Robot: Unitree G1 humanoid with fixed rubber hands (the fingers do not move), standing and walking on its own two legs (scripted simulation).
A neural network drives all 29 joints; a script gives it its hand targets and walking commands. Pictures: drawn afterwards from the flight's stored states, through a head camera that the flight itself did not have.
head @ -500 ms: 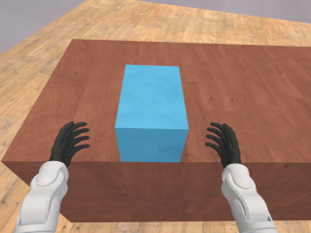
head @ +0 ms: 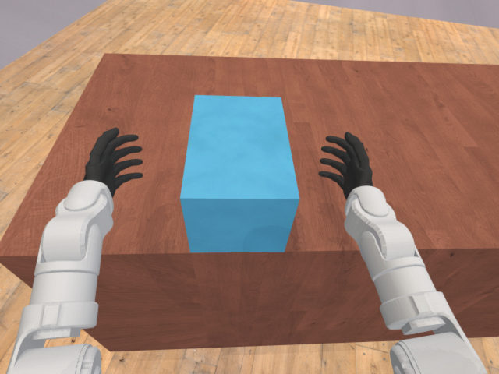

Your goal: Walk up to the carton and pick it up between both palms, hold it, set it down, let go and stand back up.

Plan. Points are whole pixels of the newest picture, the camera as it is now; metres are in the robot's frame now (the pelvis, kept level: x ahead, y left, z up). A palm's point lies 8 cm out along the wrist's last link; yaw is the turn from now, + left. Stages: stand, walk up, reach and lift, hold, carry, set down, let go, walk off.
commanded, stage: reach and lift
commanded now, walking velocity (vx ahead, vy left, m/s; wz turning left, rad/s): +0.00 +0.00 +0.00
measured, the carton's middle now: (238, 170) +0.50 +0.04 +0.03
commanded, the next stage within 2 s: none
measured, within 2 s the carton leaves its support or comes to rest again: neither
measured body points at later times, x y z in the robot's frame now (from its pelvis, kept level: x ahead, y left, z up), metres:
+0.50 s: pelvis +0.01 +0.00 +0.00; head +0.03 +0.01 +0.45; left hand +0.45 +0.24 +0.17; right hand +0.47 -0.14 +0.17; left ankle +0.03 +0.13 -0.75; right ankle -0.03 -0.12 -0.75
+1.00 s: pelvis +0.00 +0.00 -0.01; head +0.05 +0.02 +0.44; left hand +0.45 +0.24 +0.10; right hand +0.48 -0.14 +0.12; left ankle +0.03 +0.13 -0.75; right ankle -0.03 -0.12 -0.75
